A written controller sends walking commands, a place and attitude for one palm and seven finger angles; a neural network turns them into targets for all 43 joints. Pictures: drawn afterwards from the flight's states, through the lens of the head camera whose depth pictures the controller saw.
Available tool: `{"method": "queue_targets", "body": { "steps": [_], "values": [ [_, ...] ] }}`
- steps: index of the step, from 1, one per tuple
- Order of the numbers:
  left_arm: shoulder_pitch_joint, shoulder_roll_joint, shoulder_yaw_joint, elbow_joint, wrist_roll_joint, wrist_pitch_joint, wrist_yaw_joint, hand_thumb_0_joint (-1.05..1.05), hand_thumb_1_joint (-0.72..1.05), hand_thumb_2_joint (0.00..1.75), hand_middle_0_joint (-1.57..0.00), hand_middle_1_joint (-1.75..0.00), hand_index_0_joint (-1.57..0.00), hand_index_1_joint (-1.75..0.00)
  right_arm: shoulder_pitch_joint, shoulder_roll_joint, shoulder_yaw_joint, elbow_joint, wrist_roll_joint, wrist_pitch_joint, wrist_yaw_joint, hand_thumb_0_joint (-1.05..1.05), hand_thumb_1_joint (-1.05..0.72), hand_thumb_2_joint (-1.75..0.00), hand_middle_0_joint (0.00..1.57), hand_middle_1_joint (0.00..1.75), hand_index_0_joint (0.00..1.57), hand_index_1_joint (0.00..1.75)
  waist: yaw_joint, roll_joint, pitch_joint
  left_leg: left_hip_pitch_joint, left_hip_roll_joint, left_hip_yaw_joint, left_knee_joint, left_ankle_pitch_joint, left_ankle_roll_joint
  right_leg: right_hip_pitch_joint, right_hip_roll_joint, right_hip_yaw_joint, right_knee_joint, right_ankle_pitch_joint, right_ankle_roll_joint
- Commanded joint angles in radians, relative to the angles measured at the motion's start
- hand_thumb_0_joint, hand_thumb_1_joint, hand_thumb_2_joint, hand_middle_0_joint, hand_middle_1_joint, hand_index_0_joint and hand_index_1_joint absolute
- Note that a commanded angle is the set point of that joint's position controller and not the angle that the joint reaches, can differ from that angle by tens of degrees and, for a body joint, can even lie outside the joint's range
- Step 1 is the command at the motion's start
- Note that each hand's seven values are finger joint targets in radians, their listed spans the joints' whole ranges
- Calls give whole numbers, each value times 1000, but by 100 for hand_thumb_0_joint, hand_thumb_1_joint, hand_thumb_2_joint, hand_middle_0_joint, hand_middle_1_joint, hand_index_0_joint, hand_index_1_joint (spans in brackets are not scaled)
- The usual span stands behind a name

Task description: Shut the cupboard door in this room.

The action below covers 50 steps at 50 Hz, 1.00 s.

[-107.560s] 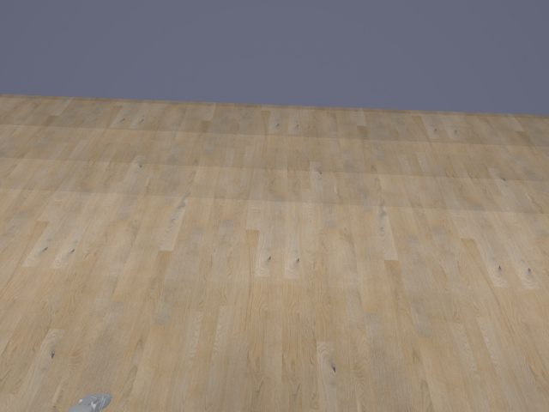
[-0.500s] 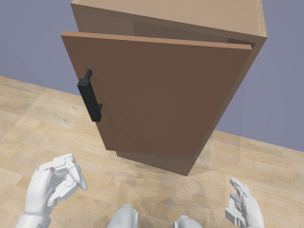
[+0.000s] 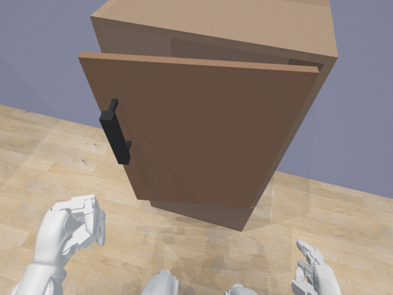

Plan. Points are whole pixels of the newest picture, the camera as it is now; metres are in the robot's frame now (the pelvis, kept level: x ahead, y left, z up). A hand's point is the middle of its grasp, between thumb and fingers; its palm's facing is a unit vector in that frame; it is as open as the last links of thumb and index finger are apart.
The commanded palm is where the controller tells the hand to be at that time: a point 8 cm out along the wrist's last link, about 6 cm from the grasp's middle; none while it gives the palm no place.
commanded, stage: raise the hand and make a fist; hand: left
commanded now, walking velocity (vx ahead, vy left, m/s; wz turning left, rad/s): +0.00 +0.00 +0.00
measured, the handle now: (119, 133) +0.44 +0.21 +0.06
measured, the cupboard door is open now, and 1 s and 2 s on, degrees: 12 12 12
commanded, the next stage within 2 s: bring the fist close to the handle in 0.20 s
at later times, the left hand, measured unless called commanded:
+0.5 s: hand (104, 222) +0.24 +0.18 +0.06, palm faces -0.02 -1.00 -0.05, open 3.1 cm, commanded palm +0.23 +0.23 +0.06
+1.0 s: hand (124, 190) +0.30 +0.16 +0.06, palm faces -0.03 -1.00 -0.04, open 3.1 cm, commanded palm +0.28 +0.21 +0.06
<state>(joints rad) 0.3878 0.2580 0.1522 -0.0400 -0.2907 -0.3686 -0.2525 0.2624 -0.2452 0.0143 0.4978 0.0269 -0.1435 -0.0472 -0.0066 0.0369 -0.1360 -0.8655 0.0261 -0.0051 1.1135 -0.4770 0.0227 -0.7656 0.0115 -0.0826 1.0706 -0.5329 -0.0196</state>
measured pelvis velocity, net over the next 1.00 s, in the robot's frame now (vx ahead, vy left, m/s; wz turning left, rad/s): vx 0.00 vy -0.01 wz -0.01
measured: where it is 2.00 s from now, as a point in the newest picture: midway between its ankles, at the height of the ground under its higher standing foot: outside the picture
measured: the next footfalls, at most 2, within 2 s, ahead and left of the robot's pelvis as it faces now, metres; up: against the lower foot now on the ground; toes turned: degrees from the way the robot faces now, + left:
none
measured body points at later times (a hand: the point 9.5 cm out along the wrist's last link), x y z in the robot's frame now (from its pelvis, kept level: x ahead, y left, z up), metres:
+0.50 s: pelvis +0.00 -0.01 -0.01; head +0.05 +0.00 +0.44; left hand +0.23 +0.23 +0.06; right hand +0.18 -0.24 -0.08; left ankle +0.04 +0.10 -0.66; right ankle +0.00 -0.11 -0.66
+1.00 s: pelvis +0.00 -0.01 +0.00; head +0.06 -0.01 +0.45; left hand +0.29 +0.21 +0.06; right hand +0.15 -0.26 -0.09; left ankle +0.04 +0.10 -0.66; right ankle +0.00 -0.11 -0.66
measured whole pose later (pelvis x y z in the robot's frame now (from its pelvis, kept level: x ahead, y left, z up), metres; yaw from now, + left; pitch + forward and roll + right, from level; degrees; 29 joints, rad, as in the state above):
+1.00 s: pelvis +0.00 -0.01 +0.00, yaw +0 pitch +14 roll -1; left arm 0.05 0.23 0.13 0.22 -0.23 -0.37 -0.19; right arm 0.25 -0.26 0.01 0.56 0.03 -0.10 -0.03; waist -0.02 0.03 -0.13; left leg -0.87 0.03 0.01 1.09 -0.46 0.02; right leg -0.78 0.01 -0.07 1.07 -0.53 -0.03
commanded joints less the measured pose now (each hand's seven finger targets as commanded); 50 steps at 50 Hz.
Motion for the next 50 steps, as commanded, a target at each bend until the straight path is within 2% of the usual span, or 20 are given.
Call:
{"method": "queue_targets", "body": {
  "steps": [1, 5, 7, 8, 12, 15, 17, 20, 22, 23, 27, 30, 32, 34, 37, 40, 42, 45, 47, 50],
  "values": [
    [-44, 110, 70, -193, -18, -80, 9, 0, 90, 90, -130, -150, -130, -150, -54, -125, -54, -156, 0, -58, -5, 0, -90, -90, 20, 30, 20, 30, 3, 12, -185, 182, -21, -42, -165, 191, -3, 53, 19, 42, -154, 204, -6],
    [-46, 109, 66, -201, -16, -88, 9, 0, 90, 90, -130, -150, -130, -150, -53, -126, -54, -155, 0, -55, -3, 0, -90, -90, 20, 30, 20, 30, 4, 27, -201, 194, -20, -42, -162, 216, -2, 57, 20, 39, -143, 232, -8],
    [-44, 126, 81, -185, -16, -85, 7, 0, 90, 90, -130, -150, -130, -150, -53, -129, -56, -154, 0, -50, -5, 0, -90, -90, 20, 30, 20, 30, 3, -5, -190, 171, -21, -40, -154, 205, 1, 64, 22, 50, -151, 222, -6],
    [-44, 107, 62, -194, -16, -86, 4, 0, 90, 90, -130, -150, -130, -150, -56, -127, -56, -157, 2, -50, -5, 0, -90, -90, 20, 30, 20, 30, 0, 6, -197, 180, -21, -37, -154, 205, 1, 60, 19, 50, -152, 224, -4],
    [-48, 131, 81, -195, -15, -85, 6, 0, 90, 90, -130, -150, -130, -150, -55, -128, -55, -156, 1, -46, -6, 0, -90, -90, 20, 30, 20, 30, 2, 7, -198, 175, -21, -39, -151, 204, 3, 62, 22, 53, -151, 221, -5],
    [-54, 107, 66, -180, -22, -82, -1, 0, 90, 90, -130, -150, -130, -150, -61, -124, -52, -157, 4, -45, -7, 0, -90, -90, 20, 30, 20, 30, -2, -11, -181, 160, -24, -35, -149, 174, 2, 57, 17, 63, -167, 185, -1],
    [-102, 139, 85, -181, -17, -85, 1, 0, 90, 90, -130, -150, -130, -150, -56, -130, -51, -149, 2, -44, -10, 0, -90, -90, 20, 30, 20, 30, -8, -2, -177, 152, -22, -37, -140, 171, 4, 46, 20, 67, -162, 178, -3],
    [-198, 104, 39, -170, -9, -89, 0, 0, 90, 90, -130, -150, -130, -150, -61, -129, -45, -142, 3, -52, -11, 0, -90, -90, 20, 30, 20, 30, -26, 21, -170, 161, -21, -43, -141, 141, 4, 7, 18, 59, -159, 145, -4],
    [-231, 137, 66, -145, -7, -86, 6, 0, 90, 90, -130, -150, -130, -150, -56, -136, -46, -133, 4, -53, -14, 0, -90, -90, 20, 30, 20, 30, -21, 6, -179, 155, -18, -47, -141, 127, 5, 10, 21, 65, -164, 122, -5],
    [-255, 105, 32, -140, -3, -81, 4, 0, 90, 90, -130, -150, -130, -150, -63, -133, -44, -136, 5, -56, -14, 0, -90, -90, 20, 30, 20, 30, -24, 21, -189, 166, -21, -45, -144, 126, 6, 8, 18, 65, -163, 124, -4],
    [-246, 125, 52, -102, 7, -49, 19, 0, 90, 90, -130, -150, -130, -150, -49, -137, -46, -131, 6, -53, -11, 0, -90, -90, 20, 30, 20, 30, -10, 14, -226, 192, -19, -46, -159, 169, 6, 43, 20, 56, -163, 176, -5],
    [-300, 104, 30, -88, 20, -33, 39, 0, 90, 90, -130, -150, -130, -150, -51, -133, -44, -131, 5, -44, -6, 0, -90, -90, 20, 30, 20, 30, -14, 12, -218, 205, -20, -44, -175, 172, 3, 44, 17, 48, -165, 191, -3],
    [-297, 144, 80, -65, 19, -29, 53, 0, 90, 90, -130, -150, -130, -150, -47, -136, -45, -129, 0, -36, -5, 0, -90, -90, 20, 30, 20, 30, 1, -20, -234, 188, -22, -38, -169, 202, 5, 85, 17, 58, -165, 224, -3],
    [-300, 128, 79, -51, 21, -35, 58, 0, 90, 90, -130, -150, -130, -150, -51, -129, -45, -130, 0, -28, -1, 0, -90, -90, 20, 30, 20, 30, 3, -12, -240, 195, -23, -26, -171, 223, 3, 95, 13, 61, -166, 257, 0],
    [-345, 125, 73, -27, 24, -50, 62, 0, 90, 90, -130, -150, -130, -150, -48, -132, -47, -120, 0, -22, 3, 0, -90, -90, 20, 30, 20, 30, -7, -6, -216, 194, -21, -25, -170, 214, 3, 79, 16, 63, -170, 248, -1],
    [-406, 87, 20, -13, 34, -65, 58, 0, 90, 90, -130, -150, -130, -150, -48, -134, -49, -112, 2, -23, 7, 0, -90, -90, 20, 30, 20, 30, -26, -9, -218, 208, -20, -27, -172, 197, 3, 51, 14, 57, -170, 231, 1],
    [-452, 97, 17, 4, 40, -68, 60, 0, 90, 90, -130, -150, -130, -150, -43, -140, -50, -102, 2, -24, 5, 0, -90, -90, 20, 30, 20, 30, -31, 5, -213, 212, -18, -33, -172, 192, 4, 40, 16, 57, -168, 222, -3],
    [-485, 91, 19, 20, 42, -71, 66, 0, 90, 90, -130, -150, -130, -150, -42, -138, -54, -94, 0, -23, 6, 0, -90, -90, 20, 30, 20, 30, -22, -1, -262, 231, -20, -29, -171, 226, 4, 65, 12, 61, -163, 264, -1],
    [-502, 134, 62, 56, 45, -64, 73, 0, 90, 90, -130, -150, -130, -150, -34, -142, -54, -83, -1, -14, 5, 0, -90, -90, 20, 30, 20, 30, -18, -14, -264, 218, -21, -27, -169, 233, 5, 79, 14, 64, -163, 275, -1],
    [-562, 114, 50, 74, 51, -71, 77, 0, 90, 90, -130, -150, -130, -150, -42, -135, -54, -79, 1, -7, 8, 0, -90, -90, 20, 30, 20, 30, -16, 9, -277, 237, -20, -22, -176, 243, 2, 78, 11, 64, -161, 286, -2]
  ]
}}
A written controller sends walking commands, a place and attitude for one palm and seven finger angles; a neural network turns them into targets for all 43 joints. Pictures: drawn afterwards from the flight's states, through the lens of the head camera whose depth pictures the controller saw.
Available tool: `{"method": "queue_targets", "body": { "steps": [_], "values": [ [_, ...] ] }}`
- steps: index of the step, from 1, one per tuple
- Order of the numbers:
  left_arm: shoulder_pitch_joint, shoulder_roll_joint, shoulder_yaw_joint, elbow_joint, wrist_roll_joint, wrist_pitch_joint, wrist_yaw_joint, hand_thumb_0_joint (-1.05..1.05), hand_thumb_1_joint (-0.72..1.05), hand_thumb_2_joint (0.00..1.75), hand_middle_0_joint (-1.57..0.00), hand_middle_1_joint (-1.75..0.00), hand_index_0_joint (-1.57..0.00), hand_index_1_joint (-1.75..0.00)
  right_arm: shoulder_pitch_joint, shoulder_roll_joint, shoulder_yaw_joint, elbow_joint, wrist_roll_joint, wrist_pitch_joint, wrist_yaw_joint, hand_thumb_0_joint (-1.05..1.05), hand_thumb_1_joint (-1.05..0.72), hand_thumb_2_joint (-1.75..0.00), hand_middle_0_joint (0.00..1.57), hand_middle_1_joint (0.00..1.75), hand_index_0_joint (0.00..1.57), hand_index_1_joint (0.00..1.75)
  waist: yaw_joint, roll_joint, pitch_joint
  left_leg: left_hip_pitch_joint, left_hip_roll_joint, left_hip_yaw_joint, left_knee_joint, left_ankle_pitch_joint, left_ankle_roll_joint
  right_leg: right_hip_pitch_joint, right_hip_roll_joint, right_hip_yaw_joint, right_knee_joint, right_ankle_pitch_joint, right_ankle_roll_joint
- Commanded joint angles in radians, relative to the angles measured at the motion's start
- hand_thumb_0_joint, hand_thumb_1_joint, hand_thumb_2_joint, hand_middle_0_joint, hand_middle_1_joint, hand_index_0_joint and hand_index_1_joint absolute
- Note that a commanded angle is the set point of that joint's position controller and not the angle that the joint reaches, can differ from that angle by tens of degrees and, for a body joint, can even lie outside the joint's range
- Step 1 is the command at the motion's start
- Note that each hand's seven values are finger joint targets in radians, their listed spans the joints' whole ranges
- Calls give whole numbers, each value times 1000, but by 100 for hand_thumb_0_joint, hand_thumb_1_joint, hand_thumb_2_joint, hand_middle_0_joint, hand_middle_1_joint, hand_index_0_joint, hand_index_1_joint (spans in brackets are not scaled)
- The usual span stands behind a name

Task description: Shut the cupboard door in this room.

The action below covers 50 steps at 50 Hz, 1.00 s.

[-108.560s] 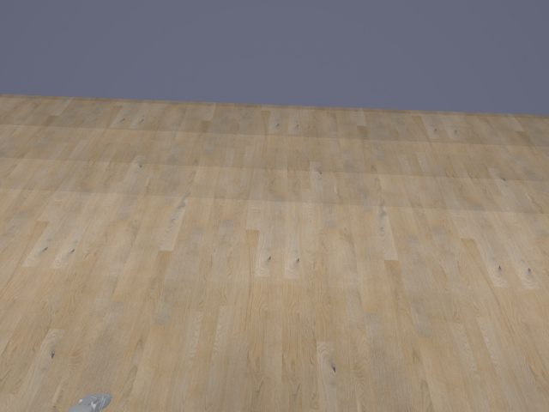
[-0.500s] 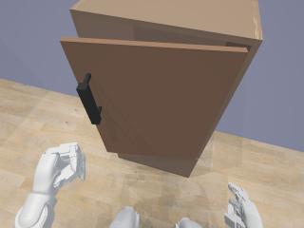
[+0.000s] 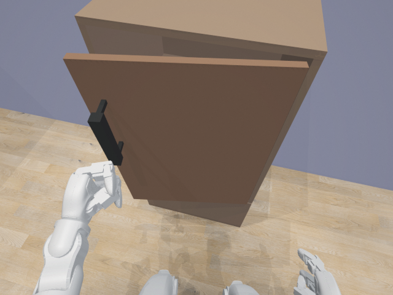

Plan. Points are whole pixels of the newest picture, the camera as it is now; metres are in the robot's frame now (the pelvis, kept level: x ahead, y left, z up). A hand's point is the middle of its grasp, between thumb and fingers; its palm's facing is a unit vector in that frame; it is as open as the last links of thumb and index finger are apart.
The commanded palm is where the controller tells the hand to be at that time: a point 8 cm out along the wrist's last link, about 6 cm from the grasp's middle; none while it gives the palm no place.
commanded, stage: bring the fist close to the handle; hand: left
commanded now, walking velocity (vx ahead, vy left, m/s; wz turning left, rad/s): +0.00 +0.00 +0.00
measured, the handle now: (110, 134) +0.44 +0.21 +0.05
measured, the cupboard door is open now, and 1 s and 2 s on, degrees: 12 12 0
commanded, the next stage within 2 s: push the door shut along its arc in 0.70 s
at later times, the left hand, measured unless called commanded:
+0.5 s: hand (120, 169) +0.34 +0.17 +0.06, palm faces -0.01 -1.00 -0.03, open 3.1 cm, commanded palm +0.32 +0.22 +0.06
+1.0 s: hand (119, 166) +0.36 +0.18 +0.05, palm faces -0.05 -1.00 -0.03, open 3.1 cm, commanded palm +0.34 +0.22 +0.06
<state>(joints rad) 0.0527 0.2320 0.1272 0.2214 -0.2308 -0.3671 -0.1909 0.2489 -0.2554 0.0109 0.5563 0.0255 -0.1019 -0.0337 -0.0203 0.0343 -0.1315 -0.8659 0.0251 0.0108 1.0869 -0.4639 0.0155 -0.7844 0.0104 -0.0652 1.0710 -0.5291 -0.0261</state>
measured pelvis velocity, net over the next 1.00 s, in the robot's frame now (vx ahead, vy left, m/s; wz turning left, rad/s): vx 0.00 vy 0.00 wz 0.00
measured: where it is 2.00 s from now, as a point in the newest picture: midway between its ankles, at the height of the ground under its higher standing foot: outside the picture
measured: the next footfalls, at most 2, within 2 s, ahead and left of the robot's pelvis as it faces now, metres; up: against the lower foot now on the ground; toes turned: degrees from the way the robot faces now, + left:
none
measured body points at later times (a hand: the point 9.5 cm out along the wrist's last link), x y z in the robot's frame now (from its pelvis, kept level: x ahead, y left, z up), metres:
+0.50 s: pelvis +0.00 +0.00 +0.00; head +0.07 -0.01 +0.45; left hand +0.34 +0.22 +0.06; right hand +0.13 -0.26 -0.10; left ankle +0.04 +0.11 -0.66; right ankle +0.00 -0.11 -0.66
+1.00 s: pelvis +0.00 +0.00 +0.00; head +0.07 +0.01 +0.45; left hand +0.35 +0.23 +0.06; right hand +0.14 -0.25 -0.10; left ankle +0.04 +0.11 -0.66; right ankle +0.00 -0.11 -0.66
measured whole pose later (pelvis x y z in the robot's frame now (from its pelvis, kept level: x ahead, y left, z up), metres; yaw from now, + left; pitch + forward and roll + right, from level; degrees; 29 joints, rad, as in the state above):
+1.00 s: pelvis +0.00 +0.00 +0.00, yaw +0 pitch +15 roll -2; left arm -0.26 0.27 0.18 0.55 -0.22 -0.40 -0.24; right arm 0.24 -0.26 0.02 0.59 0.03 -0.07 -0.03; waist -0.04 0.03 -0.12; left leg -0.88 0.02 0.01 1.07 -0.45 0.02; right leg -0.80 0.01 -0.06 1.06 -0.51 -0.02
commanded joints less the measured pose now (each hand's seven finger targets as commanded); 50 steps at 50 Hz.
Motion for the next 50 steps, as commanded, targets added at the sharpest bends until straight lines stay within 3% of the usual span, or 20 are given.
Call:
{"method": "queue_targets", "body": {
  "steps": [1, 2, 5, 7, 9, 11, 13, 15, 17, 19, 21, 26, 29, 33, 36, 40, 41, 45, 48, 50],
  "values": [
    [-226, 135, 73, -185, -12, -73, 18, 0, 90, 90, -130, -150, -130, -150, -27, -125, -51, -139, 2, -47, -4, 0, -90, -90, 20, 30, 20, 30, -4, -1, -288, 241, -20, -37, -152, 232, 10, 103, 13, 45, -164, 286, 6],
    [-228, 155, 91, -164, -11, -71, 21, 0, 90, 90, -130, -150, -130, -150, -22, -129, -52, -135, 3, -44, -6, 0, -90, -90, 20, 30, 20, 30, 0, -8, -285, 239, -19, -40, -153, 240, 10, 112, 16, 46, -165, 294, 4],
    [-287, 117, 51, -120, -4, -70, 21, 0, 90, 90, -130, -150, -130, -150, -19, -126, -50, -128, 4, -39, -1, 0, -90, -90, 20, 30, 20, 30, -15, -7, -263, 240, -18, -36, -154, 220, 9, 88, 14, 45, -173, 281, 7],
    [-333, 152, 80, -78, 0, -69, 22, 0, 90, 90, -130, -150, -130, -150, -11, -133, -50, -118, 4, -33, -4, 0, -90, -90, 20, 30, 20, 30, -19, -19, -252, 222, -19, -37, -149, 209, 12, 85, 15, 52, -176, 273, 7],
    [-370, 149, 83, -44, 2, -69, 21, 0, 90, 90, -130, -150, -130, -150, -14, -131, -50, -116, 5, -27, -4, 0, -90, -90, 20, 30, 20, 30, -20, -37, -263, 219, -18, -32, -150, 205, 11, 91, 12, 57, -180, 274, 10],
    [-415, 131, 63, -32, 3, -74, 19, 0, 90, 90, -130, -150, -130, -150, -11, -130, -50, -114, 5, -26, -2, 0, -90, -90, 20, 30, 20, 30, -22, -9, -275, 230, -20, -30, -150, 208, 10, 90, 11, 56, -179, 278, 8],
    [-434, 162, 94, -28, 3, -82, 22, 0, 90, 90, -130, -150, -130, -150, -8, -131, -52, -110, 4, -26, -1, 0, -90, -90, 20, 30, 20, 30, -11, 6, -306, 237, -22, -29, -146, 230, 10, 112, 9, 63, -173, 304, 6],
    [-464, 158, 93, 9, 2, -85, 20, 0, 90, 90, -130, -150, -130, -150, -6, -130, -51, -104, 4, -21, -1, 0, -90, -90, 20, 30, 20, 30, -22, -27, -296, 225, -21, -25, -144, 219, 12, 107, 11, 66, -180, 299, 12],
    [-423, 206, 144, 46, 1, -85, 18, 0, 90, 90, -130, -150, -130, -150, 2, -136, -53, -105, 3, -15, -1, 0, -90, -90, 20, 30, 20, 30, 0, -38, -303, 203, -22, -23, -146, 223, 12, 136, 12, 74, -180, 302, 10],
    [-426, 161, 106, 37, -2, -84, 9, 0, 90, 90, -130, -150, -130, -150, -2, -129, -52, -112, 6, -11, 5, 0, -90, -90, 20, 30, 20, 30, -4, -4, -307, 220, -24, -17, -152, 242, 11, 139, 8, 71, -181, 331, 10],
    [-401, 174, 120, 28, -6, -88, 6, 0, 90, 90, -130, -150, -130, -150, 5, -132, -56, -115, 7, -7, 7, 0, -90, -90, 20, 30, 20, 30, -1, -25, -321, 230, -22, -16, -155, 264, 12, 153, 11, 69, -180, 357, 11],
    [-419, 128, 72, 0, -8, -104, 7, 0, 90, 90, -130, -150, -130, -150, 7, -131, -59, -112, 7, -8, 9, 0, -90, -90, 20, 30, 20, 30, -20, -20, -302, 254, -19, -20, -157, 265, 13, 118, 14, 58, -180, 352, 12],
    [-418, 153, 97, 11, -7, -112, 15, 0, 90, 90, -130, -150, -130, -150, 7, -135, -59, -106, 5, -8, 8, 0, -90, -90, 20, 30, 20, 30, -22, -43, -290, 234, -20, -20, -156, 239, 14, 117, 12, 62, -185, 326, 14],
    [-460, 183, 117, 7, 3, -123, 18, 0, 90, 90, -130, -150, -130, -150, 0, -135, -58, -99, 4, -5, 4, 0, -90, -90, 20, 30, 20, 30, -17, -4, -300, 239, -21, -24, -156, 224, 13, 109, 12, 63, -178, 302, 8],
    [-463, 162, 98, 10, -1, -125, 12, 0, 90, 90, -130, -150, -130, -150, -5, -133, -57, -100, 4, -7, 4, 0, -90, -90, 20, 30, 20, 30, -19, 3, -311, 249, -21, -23, -158, 223, 12, 106, 13, 62, -181, 298, 9],
    [-426, 174, 120, 44, -11, -111, -1, 0, 90, 90, -130, -150, -130, -150, -2, -135, -56, -105, 8, -3, 3, 0, -90, -90, 20, 30, 20, 30, -15, -36, -293, 229, -20, -21, -163, 228, 12, 123, 15, 62, -186, 310, 11],
    [-463, 149, 80, 34, -7, -110, -10, 0, 90, 90, -130, -150, -130, -150, -7, -134, -53, -106, 9, -5, 3, 0, -90, -90, 20, 30, 20, 30, -26, 5, -283, 237, -22, -23, -162, 210, 12, 98, 14, 61, -187, 290, 10],
    [-608, 179, 84, 101, 2, -105, -30, 0, 90, 90, -130, -150, -130, -150, 8, -145, -52, -81, 10, -8, -5, 0, -90, -90, 20, 30, 20, 30, -57, -26, -270, 233, -16, -40, -150, 174, 14, 49, 16, 59, -185, 246, 10],
    [-651, 214, 105, 114, 1, -107, -51, 0, 90, 90, -130, -150, -130, -150, 12, -149, -51, -81, 10, -11, -7, 0, -90, -90, 20, 30, 20, 30, -42, 33, -323, 263, -19, -44, -146, 212, 10, 64, 13, 58, -171, 273, 1],
    [-679, 213, 102, 157, 0, -101, -64, 0, 90, 90, -130, -150, -130, -150, 19, -150, -51, -76, 12, -9, -6, 0, -90, -90, 20, 30, 20, 30, -46, 11, -325, 271, -15, -52, -147, 219, 8, 51, 16, 51, -168, 273, 1]
  ]
}}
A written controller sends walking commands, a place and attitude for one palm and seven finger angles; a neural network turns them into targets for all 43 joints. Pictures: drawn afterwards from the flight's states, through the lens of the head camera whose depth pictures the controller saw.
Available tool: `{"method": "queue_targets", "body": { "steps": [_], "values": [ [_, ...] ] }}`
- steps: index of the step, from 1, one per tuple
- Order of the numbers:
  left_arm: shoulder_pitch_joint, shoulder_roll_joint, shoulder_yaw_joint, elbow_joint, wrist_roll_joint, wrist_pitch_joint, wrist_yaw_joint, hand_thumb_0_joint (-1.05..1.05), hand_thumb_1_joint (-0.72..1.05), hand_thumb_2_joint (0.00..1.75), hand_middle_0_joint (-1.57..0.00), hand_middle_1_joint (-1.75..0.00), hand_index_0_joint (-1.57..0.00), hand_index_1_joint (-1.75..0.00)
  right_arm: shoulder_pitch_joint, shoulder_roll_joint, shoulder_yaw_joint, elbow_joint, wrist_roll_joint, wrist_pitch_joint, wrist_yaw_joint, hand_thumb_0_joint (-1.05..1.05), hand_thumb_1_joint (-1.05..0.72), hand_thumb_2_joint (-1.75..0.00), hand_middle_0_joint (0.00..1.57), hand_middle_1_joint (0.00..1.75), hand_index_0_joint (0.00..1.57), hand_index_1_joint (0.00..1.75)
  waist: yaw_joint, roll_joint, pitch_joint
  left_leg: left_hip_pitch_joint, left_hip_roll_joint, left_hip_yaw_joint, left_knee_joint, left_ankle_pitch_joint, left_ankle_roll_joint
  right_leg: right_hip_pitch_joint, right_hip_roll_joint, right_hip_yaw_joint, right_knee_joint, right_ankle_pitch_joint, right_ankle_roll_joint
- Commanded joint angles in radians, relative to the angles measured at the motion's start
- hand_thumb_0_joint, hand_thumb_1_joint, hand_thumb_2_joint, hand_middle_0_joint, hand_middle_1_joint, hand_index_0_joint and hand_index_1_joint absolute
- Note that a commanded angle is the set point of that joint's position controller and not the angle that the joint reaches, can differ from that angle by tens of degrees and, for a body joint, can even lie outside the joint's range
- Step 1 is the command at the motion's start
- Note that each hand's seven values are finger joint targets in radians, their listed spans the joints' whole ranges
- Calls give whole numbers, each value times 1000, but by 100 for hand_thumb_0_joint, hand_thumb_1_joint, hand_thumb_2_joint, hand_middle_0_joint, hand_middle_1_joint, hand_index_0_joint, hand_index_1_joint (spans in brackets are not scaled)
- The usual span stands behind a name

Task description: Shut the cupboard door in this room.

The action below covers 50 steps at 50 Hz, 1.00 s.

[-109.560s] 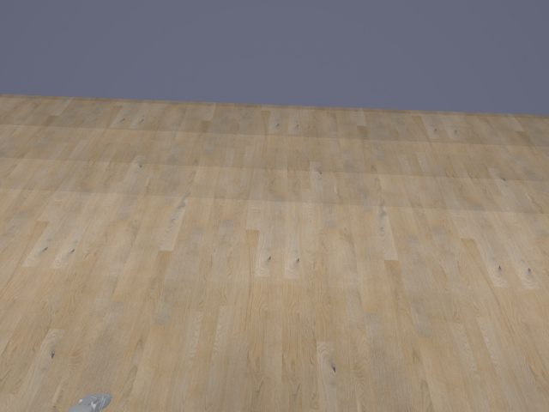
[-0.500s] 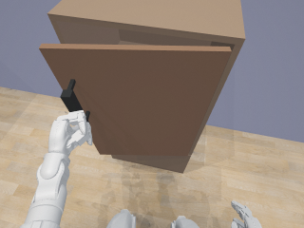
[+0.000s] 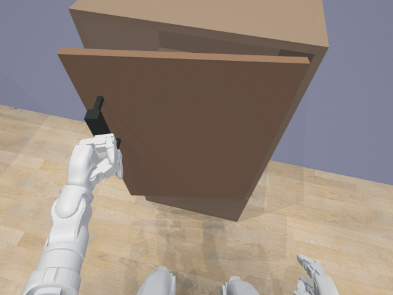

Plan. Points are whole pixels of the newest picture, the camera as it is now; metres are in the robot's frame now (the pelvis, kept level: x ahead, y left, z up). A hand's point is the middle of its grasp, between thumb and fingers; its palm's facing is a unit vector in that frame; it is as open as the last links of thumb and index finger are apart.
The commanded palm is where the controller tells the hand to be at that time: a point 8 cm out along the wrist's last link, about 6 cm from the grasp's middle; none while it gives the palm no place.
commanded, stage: push the door shut along its arc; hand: left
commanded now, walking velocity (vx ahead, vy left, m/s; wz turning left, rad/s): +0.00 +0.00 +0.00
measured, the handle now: (107, 131) +0.44 +0.21 +0.05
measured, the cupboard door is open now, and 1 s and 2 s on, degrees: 12 0 0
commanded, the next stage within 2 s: pull the fist back off the door in 0.82 s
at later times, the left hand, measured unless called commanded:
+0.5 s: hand (127, 137) +0.42 +0.16 +0.06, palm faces -0.19 -0.98 -0.04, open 3.2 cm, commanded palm +0.42 +0.20 +0.06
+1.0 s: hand (141, 127) +0.45 +0.14 +0.06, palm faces -0.14 -0.99 +0.01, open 3.1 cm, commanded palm +0.46 +0.17 +0.06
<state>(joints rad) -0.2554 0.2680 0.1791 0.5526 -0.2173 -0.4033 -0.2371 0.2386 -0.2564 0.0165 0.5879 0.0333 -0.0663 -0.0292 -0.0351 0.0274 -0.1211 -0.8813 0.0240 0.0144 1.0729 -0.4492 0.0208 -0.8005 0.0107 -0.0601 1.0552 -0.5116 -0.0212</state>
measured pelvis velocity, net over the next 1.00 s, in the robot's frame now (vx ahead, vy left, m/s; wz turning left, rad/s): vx -0.04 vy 0.00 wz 0.01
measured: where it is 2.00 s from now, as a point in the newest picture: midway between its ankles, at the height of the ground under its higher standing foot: outside the picture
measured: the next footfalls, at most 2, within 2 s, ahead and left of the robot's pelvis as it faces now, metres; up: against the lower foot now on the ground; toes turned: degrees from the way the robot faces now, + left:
none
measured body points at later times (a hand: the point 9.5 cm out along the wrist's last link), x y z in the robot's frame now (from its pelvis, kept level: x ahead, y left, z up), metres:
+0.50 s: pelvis -0.01 +0.01 -0.01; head +0.09 +0.02 +0.43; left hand +0.43 +0.22 +0.06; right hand +0.07 -0.26 -0.12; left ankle +0.04 +0.11 -0.66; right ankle +0.00 -0.11 -0.66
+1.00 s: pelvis -0.04 +0.00 -0.03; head +0.07 +0.01 +0.41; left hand +0.45 +0.19 +0.06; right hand +0.03 -0.27 -0.15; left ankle +0.04 +0.11 -0.66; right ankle +0.00 -0.11 -0.66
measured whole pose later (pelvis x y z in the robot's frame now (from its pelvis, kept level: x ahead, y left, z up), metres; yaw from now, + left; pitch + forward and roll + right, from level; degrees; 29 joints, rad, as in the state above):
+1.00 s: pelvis -0.04 +0.00 -0.03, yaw +1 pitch +20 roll -3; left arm -0.92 0.35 0.20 1.15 -0.17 -0.40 -0.27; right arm 0.31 -0.28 0.02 0.68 0.02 -0.06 -0.03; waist -0.10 0.04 -0.13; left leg -1.13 0.02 -0.03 1.20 -0.42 0.02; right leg -1.03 0.01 -0.10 1.18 -0.50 -0.03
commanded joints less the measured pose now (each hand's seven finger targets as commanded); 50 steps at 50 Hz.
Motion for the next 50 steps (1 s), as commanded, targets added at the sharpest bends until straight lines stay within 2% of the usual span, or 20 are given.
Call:
{"method": "queue_targets", "body": {
  "steps": [1, 3, 6, 8, 10, 12, 14, 16, 19, 22, 26, 31, 35, 40, 44, 46, 47, 48, 49, 50],
  "values": [
    [-385, 172, 47, -164, -15, -62, -22, 0, 90, 90, -130, -150, -130, -150, 34, -149, -56, -105, 3, -43, -9, 0, -90, -90, 20, 30, 20, 30, -31, 29, -341, 291, -16, -55, -131, 210, 3, 68, 15, 48, -154, 263, -4],
    [-399, 199, 66, -127, -14, -52, -34, 0, 90, 90, -130, -150, -130, -150, 45, -154, -56, -104, 3, -39, -8, 0, -90, -90, 20, 30, 20, 30, -31, 21, -352, 286, -14, -59, -126, 227, 3, 70, 16, 45, -146, 277, -6],
    [-493, 188, 42, -84, -12, -51, -53, 0, 90, 90, -130, -150, -130, -150, 59, -158, -59, -91, 6, -34, -8, 0, -90, -90, 20, 30, 20, 30, -55, 1, -334, 284, -11, -66, -124, 204, 5, 37, 16, 44, -154, 251, -3],
    [-521, 200, 45, -61, -8, -53, -66, 0, 90, 90, -130, -150, -130, -150, 69, -162, -59, -86, 5, -34, -8, 0, -90, -90, 20, 30, 20, 30, -53, 24, -354, 300, -12, -71, -119, 225, 4, 30, 16, 40, -145, 262, -8],
    [-572, 159, 4, -40, -9, -53, -79, 0, 90, 90, -130, -150, -130, -150, 73, -160, -60, -80, 7, -32, -5, 0, -90, -90, 20, 30, 20, 30, -69, 49, -342, 327, -9, -79, -123, 210, 2, -15, 17, 34, -151, 234, -9],
    [-597, 213, 45, -11, -5, -55, -84, 0, 90, 90, -130, -150, -130, -150, 91, -173, -62, -73, 5, -29, -7, 0, -90, -90, 20, 30, 20, 30, -63, 34, -365, 318, -10, -85, -115, 222, 5, -8, 20, 34, -141, 238, -13],
    [-656, 165, -3, 17, -1, -56, -96, 0, 90, 90, -130, -150, -130, -150, 93, -166, -61, -67, 6, -27, -2, 0, -90, -90, 20, 30, 20, 30, -79, 43, -361, 327, -10, -89, -120, 199, 4, -35, 17, 31, -147, 212, -10],
    [-706, 229, 45, 64, 5, -58, -98, 0, 90, 90, -130, -150, -130, -150, 104, -177, -63, -54, 5, -21, -4, 0, -90, -90, 20, 30, 20, 30, -80, 28, -353, 303, -8, -93, -117, 173, 5, -43, 18, 34, -145, 188, -12],
    [-734, 246, 59, 112, 10, -64, -112, 0, 90, 90, -130, -150, -130, -150, 120, -176, -63, -49, 3, -15, -3, 0, -90, -90, 20, 30, 20, 30, -83, 23, -389, 300, -9, -86, -103, 201, 8, -31, 19, 39, -138, 217, -11],
    [-793, 229, 32, 103, 13, -74, -132, 0, 90, 90, -130, -150, -130, -150, 130, -177, -65, -52, 4, -14, 2, 0, -90, -90, 20, 30, 20, 30, -85, 102, -425, 358, -10, -97, -100, 244, 5, -66, 22, 30, -123, 228, -21],
    [-837, 211, 20, 165, 14, -63, -135, 0, 90, 90, -130, -150, -130, -150, 150, -181, -67, -37, 2, -2, 8, 0, -90, -90, 20, 30, 20, 30, -106, 57, -400, 361, -2, -108, -105, 240, 4, -100, 24, 20, -129, 221, -17],
    [-867, 289, 89, 253, 35, -66, -124, 0, 90, 90, -130, -150, -130, -150, 168, -187, -65, -34, -2, 13, 12, 0, -90, -90, 20, 30, 20, 30, -97, 36, -393, 300, -5, -101, -96, 213, 6, -91, 24, 29, -118, 204, -16],
    [-964, 285, 68, 302, 50, -77, -137, 0, 90, 90, -130, -150, -130, -150, 180, -187, -62, -27, -5, 16, 15, 0, -90, -90, 20, 30, 20, 30, -125, 30, -395, 265, -6, -99, -72, 188, 14, -110, 27, 36, -111, 191, -13],
    [-1153, 247, -4, 353, 64, -71, -155, 0, 90, 90, -130, -150, -130, -150, 191, -192, -61, 5, 2, 11, 4, 0, -90, -90, 20, 30, 20, 30, -191, 43, -352, 240, -4, -111, -46, 98, 22, -221, 28, 41, -110, 118, -9],
    [-1259, 268, -17, 377, 59, -51, -166, 0, 90, 90, -130, -150, -130, -150, 194, -203, -51, 22, 5, -8, -8, 0, -90, -90, 20, 30, 20, 30, -212, 46, -372, 184, -8, -114, -26, 9, 30, -239, 27, 51, -104, 52, -8],
    [-1288, 229, -54, 382, 57, -39, -174, 0, 90, 90, -130, -150, -130, -150, 189, -202, -48, 28, 7, -21, -12, 0, -90, -90, 20, 30, 20, 30, -223, 65, -371, 180, -8, -114, -22, -26, 30, -264, 26, 53, -103, 28, -8],
    [-1308, 233, 158, 367, -53, -34, 9, 0, 90, 90, -130, -150, -130, -150, 181, -180, -53, 22, -11, -33, -21, 0, -90, -90, 20, 30, 20, 30, -148, 85, -395, 152, -11, -145, -51, -60, 15, -264, 23, 41, -89, 30, -9],
    [-1241, 151, 94, 415, -24, -25, 97, 0, 90, 90, -130, -150, -130, -150, 182, -173, -51, 23, -18, -40, -10, 0, -90, -90, 20, 30, 20, 30, -165, 68, -405, 165, -7, -149, -71, -102, 6, -269, 24, 30, -83, 9, 2],
    [-1226, 135, 106, 418, -5, -26, 173, 0, 90, 90, -130, -150, -130, -150, 190, -174, -55, 23, -32, -43, 1, 0, -90, -90, 20, 30, 20, 30, -167, 25, -386, 136, -9, -151, -76, -134, 6, -265, 20, 26, -87, -2, 8],
    [-1226, 165, 98, 407, 45, -39, 222, 0, 90, 90, -130, -150, -130, -150, 197, -179, -58, 24, -44, -41, 13, 0, -90, -90, 20, 30, 20, 30, -174, 20, -397, 116, -15, -135, -67, -133, 11, -244, 18, 35, -93, -10, 11]
  ]
}}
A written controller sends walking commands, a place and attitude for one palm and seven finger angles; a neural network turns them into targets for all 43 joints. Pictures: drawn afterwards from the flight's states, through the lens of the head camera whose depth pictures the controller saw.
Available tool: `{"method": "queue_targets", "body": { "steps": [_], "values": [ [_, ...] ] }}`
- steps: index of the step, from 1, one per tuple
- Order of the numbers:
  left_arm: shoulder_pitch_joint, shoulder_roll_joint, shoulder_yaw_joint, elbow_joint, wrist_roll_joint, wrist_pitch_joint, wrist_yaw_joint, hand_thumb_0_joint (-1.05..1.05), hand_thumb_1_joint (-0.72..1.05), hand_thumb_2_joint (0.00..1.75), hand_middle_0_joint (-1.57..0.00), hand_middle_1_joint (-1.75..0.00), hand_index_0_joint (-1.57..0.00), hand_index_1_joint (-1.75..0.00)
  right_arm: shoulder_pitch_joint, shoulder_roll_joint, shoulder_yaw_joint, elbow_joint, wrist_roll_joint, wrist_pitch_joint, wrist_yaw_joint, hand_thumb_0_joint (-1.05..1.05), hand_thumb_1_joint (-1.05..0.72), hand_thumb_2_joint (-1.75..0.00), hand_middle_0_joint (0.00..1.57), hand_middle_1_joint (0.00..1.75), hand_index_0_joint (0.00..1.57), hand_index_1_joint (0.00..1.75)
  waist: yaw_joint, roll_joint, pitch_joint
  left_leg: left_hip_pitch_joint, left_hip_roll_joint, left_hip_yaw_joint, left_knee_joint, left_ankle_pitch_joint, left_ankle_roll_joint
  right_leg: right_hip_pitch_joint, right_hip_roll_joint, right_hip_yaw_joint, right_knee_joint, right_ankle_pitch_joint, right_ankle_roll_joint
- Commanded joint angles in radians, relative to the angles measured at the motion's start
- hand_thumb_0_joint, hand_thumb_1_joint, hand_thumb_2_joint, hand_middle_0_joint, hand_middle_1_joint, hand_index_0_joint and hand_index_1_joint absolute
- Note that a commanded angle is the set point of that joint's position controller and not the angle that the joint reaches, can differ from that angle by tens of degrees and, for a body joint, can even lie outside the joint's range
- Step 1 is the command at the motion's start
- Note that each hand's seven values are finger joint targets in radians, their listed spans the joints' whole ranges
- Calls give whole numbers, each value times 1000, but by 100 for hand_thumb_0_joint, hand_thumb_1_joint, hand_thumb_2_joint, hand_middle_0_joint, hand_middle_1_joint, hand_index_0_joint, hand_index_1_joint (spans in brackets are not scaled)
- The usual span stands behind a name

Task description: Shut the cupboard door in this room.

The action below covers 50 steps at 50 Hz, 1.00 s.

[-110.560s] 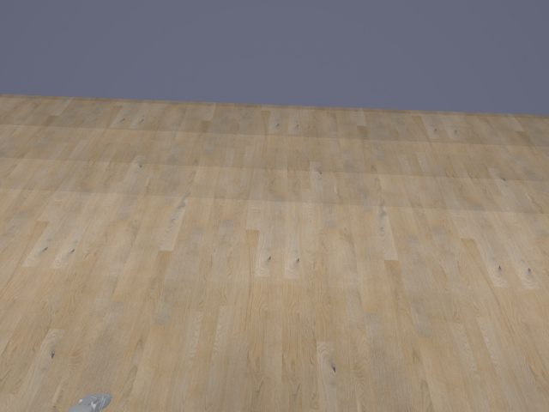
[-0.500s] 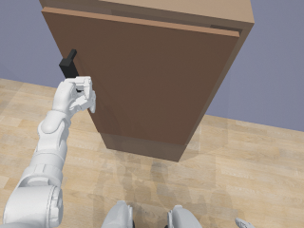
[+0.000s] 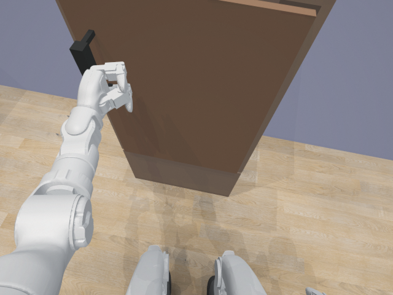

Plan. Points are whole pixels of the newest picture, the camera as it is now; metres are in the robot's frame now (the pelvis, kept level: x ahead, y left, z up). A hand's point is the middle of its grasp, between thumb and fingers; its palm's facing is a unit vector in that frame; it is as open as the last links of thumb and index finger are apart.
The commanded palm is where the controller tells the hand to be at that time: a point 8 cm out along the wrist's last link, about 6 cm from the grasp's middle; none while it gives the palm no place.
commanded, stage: pull the fist back off the door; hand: left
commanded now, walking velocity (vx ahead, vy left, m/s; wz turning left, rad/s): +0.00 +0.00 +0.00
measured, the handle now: (97, 71) +0.56 +0.21 +0.08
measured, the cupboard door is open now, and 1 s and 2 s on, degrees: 0 0 0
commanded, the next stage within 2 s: draw the hand back to the body in 0.80 s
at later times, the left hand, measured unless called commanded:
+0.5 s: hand (124, 108) +0.46 +0.14 +0.08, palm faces -0.01 -1.00 -0.02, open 3.1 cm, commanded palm +0.42 +0.18 +0.09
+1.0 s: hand (120, 130) +0.40 +0.14 +0.09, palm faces -0.03 -1.00 -0.02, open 3.1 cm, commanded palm +0.37 +0.19 +0.10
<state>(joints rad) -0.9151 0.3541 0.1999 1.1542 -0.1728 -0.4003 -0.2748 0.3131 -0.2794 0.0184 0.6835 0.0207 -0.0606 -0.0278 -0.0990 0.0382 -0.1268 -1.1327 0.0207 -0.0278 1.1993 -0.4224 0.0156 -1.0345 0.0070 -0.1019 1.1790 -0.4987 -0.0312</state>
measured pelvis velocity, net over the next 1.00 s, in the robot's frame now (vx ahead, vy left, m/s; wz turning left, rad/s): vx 0.04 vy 0.00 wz -0.01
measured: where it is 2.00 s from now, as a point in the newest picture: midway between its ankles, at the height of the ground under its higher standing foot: outside the picture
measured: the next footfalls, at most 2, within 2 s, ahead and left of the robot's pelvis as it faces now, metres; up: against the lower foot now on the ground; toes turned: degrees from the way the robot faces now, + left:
none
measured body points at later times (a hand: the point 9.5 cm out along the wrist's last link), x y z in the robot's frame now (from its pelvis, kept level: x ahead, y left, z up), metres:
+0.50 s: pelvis +0.04 +0.00 +0.03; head +0.13 -0.01 +0.47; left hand +0.45 +0.19 +0.09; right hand +0.06 -0.27 -0.09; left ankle +0.08 +0.11 -0.63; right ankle +0.04 -0.11 -0.63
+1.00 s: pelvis +0.04 +0.00 +0.03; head +0.11 +0.00 +0.48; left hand +0.40 +0.19 +0.09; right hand +0.21 -0.23 -0.07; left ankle +0.08 +0.11 -0.63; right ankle +0.04 -0.11 -0.63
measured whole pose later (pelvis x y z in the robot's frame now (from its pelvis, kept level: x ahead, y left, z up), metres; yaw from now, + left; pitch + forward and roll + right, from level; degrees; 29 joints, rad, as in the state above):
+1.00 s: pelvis +0.04 +0.00 +0.03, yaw -1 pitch +14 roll -1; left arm -0.24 0.18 0.08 0.49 -0.16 -0.40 -0.10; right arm 0.18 -0.22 0.02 0.56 0.02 -0.01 0.00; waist -0.02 0.03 -0.13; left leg -0.85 0.02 0.01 1.07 -0.46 0.02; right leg -0.77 0.01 -0.06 1.05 -0.52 -0.02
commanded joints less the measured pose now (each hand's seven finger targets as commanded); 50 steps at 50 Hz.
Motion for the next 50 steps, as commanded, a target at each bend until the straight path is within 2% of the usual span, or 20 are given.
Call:
{"method": "queue_targets", "body": {
  "steps": [1, 2, 4, 7, 9, 12, 17, 19, 22, 25, 29, 32, 33, 36, 39, 43, 44, 46, 48, 50],
  "values": [
    [-551, 126, 88, -190, 50, -55, 289, 0, 90, 90, -130, -150, -130, -150, 132, -158, -61, -76, -39, -43, 24, 0, -90, -90, 20, 30, 20, 30, -102, 16, -411, 342, -19, -76, -181, -154, 18, 16, 20, 85, -216, -33, 21],
    [-538, 193, 113, -174, 101, -72, 304, 0, 90, 90, -130, -150, -130, -150, 143, -165, -60, -79, -45, -37, 32, 0, -90, -90, 20, 30, 20, 30, -99, 7, -428, 326, -20, -69, -169, -135, 24, 32, 25, 87, -210, -34, 19],
    [-536, 247, 99, -223, 170, -110, 293, 0, 90, 90, -130, -150, -130, -150, 138, -160, -59, -96, -50, -26, 47, 0, -90, -90, 20, 30, 20, 30, -83, 82, -473, 335, -19, -45, -157, -102, 24, 69, 23, 111, -216, -29, 13],
    [-395, 299, 172, -236, 130, -122, 244, 0, 90, 90, -130, -150, -130, -150, 133, -156, -58, -139, -38, -5, 51, 0, -90, -90, 20, 30, 20, 30, -35, 56, -521, 324, -19, -20, -160, -30, 23, 200, 31, 138, -238, 12, 9],
    [-321, 301, 189, -237, 89, -102, 208, 0, 90, 90, -130, -150, -130, -150, 122, -145, -54, -159, -22, 9, 45, 0, -90, -90, 20, 30, 20, 30, -25, -9, -459, 252, -17, 6, -171, -38, 23, 280, 25, 173, -281, -9, 20],
    [-190, 276, 201, -323, 53, -99, 182, 0, 90, 90, -130, -150, -130, -150, 119, -133, -58, -186, -14, 21, 37, 0, -90, -90, 20, 30, 20, 30, 4, -30, -471, 259, -19, 25, -188, 17, 27, 367, 22, 190, -296, 63, 23],
    [-47, 101, 85, -462, 17, -109, 160, 0, 90, 90, -130, -150, -130, -150, 125, -123, -75, -181, -6, 28, 35, 0, -90, -90, 20, 30, 20, 30, -11, -51, -406, 374, -19, 31, -224, 118, 28, 357, 30, 138, -301, 234, 26],
    [28, 84, 81, -506, 1, -112, 158, 0, 90, 90, -130, -150, -130, -150, 125, -126, -84, -169, -4, 29, 34, 0, -90, -90, 20, 30, 20, 30, -4, -65, -403, 410, -17, 32, -232, 154, 26, 365, 29, 128, -306, 285, 28],
    [102, 40, 35, -637, -7, -129, 156, 0, 90, 90, -130, -150, -130, -150, 108, -122, -89, -171, -1, 21, 33, 0, -90, -90, 20, 30, 20, 30, 10, 13, -426, 511, -18, 30, -235, 241, 24, 357, 29, 110, -289, 369, 20],
    [231, -17, -10, -711, -11, -127, 165, 0, 90, 90, -130, -150, -130, -150, 80, -111, -90, -170, 2, 17, 39, 0, -90, -90, 20, 30, 20, 30, 24, 27, -406, 586, -11, 21, -251, 307, 14, 332, 31, 86, -282, 410, 18],
    [333, -12, -10, -784, -3, -121, 187, 0, 90, 90, -130, -150, -130, -150, 43, -109, -88, -185, 1, 19, 35, 0, -90, -90, 20, 30, 20, 30, 37, -15, -376, 596, -8, 14, -258, 340, 11, 341, 29, 77, -273, 438, 18],
    [409, -21, -24, -864, -2, -123, 195, 0, 90, 90, -130, -150, -130, -150, 6, -104, -83, -215, 2, 19, 33, 0, -90, -90, 20, 30, 20, 30, 54, 24, -367, 615, -12, 16, -263, 362, 11, 359, 29, 77, -267, 450, 12],
    [437, -34, -32, -877, -2, -121, 196, 0, 90, 90, -130, -150, -130, -150, -6, -100, -81, -217, 2, 20, 33, 0, -90, -90, 20, 30, 20, 30, 59, -2, -373, 621, -8, 9, -268, 373, 6, 363, 26, 72, -264, 452, 12],
    [470, -98, -102, -909, -1, -108, 186, 0, 90, 90, -130, -150, -130, -150, -38, -95, -80, -234, 4, 21, 32, 0, -90, -90, 20, 30, 20, 30, 45, -22, -329, 620, -6, 8, -270, 330, 7, 344, 26, 69, -274, 416, 14],
    [404, -110, -123, -885, 5, -90, 187, 0, 90, 90, -130, -150, -130, -150, -50, -95, -73, -226, 4, 20, 24, 0, -90, -90, 20, 30, 20, 30, 26, -28, -287, 596, -6, -5, -264, 272, 6, 307, 23, 67, -274, 365, 14],
    [326, -69, -90, -858, 10, -85, 192, 0, 90, 90, -130, -150, -130, -150, -66, -99, -66, -215, 1, 15, 11, 0, -90, -90, 20, 30, 20, 30, 26, -20, -306, 584, -11, -13, -254, 220, 4, 293, 19, 72, -271, 320, 10],
    [311, -93, -114, -868, 11, -87, 188, 0, 90, 90, -130, -150, -130, -150, -71, -94, -64, -216, -1, 11, 12, 0, -90, -90, 20, 30, 20, 30, 25, -4, -321, 594, -13, -14, -251, 229, 4, 294, 18, 73, -268, 327, 9],
    [328, -81, -99, -865, 6, -86, 185, 0, 90, 90, -130, -150, -130, -150, -75, -94, -63, -216, -1, 7, 13, 0, -90, -90, 20, 30, 20, 30, 39, 18, -357, 611, -13, -15, -248, 242, 1, 302, 19, 72, -264, 331, 5],
    [393, -18, -45, -939, -7, -80, 179, 0, 90, 90, -130, -150, -130, -150, -80, -99, -62, -238, 3, 10, 14, 0, -90, -90, 20, 30, 20, 30, 71, 35, -418, 646, -13, -13, -271, 287, 0, 370, 21, 75, -270, 369, 2],
    [481, -16, -46, -993, -20, -53, 173, 0, 90, 90, -130, -150, -130, -150, -89, -91, -56, -265, 10, 13, 14, 0, -90, -90, 20, 30, 20, 30, 85, 26, -421, 662, -15, -3, -301, 314, 3, 437, 25, 75, -293, 403, 4]
  ]
}}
